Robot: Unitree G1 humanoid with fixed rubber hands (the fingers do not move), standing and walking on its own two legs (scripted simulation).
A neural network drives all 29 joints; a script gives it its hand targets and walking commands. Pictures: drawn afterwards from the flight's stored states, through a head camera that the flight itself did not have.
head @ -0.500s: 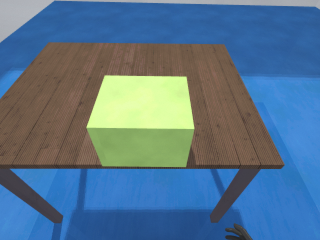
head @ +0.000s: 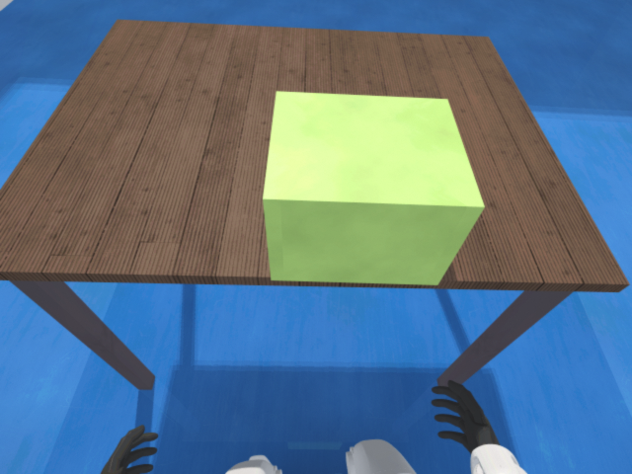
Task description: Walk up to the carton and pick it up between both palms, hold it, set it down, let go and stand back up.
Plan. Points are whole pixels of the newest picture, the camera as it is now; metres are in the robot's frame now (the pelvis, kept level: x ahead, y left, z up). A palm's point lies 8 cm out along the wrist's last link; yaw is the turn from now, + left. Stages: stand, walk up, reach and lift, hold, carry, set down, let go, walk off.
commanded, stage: walk up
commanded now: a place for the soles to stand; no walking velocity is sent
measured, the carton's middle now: (358, 190) +0.50 -0.05 +0.06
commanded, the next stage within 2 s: none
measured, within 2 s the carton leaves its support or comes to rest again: neither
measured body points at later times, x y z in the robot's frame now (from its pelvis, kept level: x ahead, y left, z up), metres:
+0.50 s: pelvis -0.04 +0.00 +0.01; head -0.06 -0.01 +0.46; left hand +0.09 +0.20 -0.10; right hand -0.02 -0.26 -0.11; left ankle +0.03 +0.10 -0.67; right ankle -0.08 -0.10 -0.71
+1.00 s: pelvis -0.02 -0.02 +0.01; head -0.02 -0.01 +0.46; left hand +0.12 +0.19 -0.10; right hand +0.07 -0.25 -0.11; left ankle +0.02 +0.11 -0.71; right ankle +0.01 -0.12 -0.71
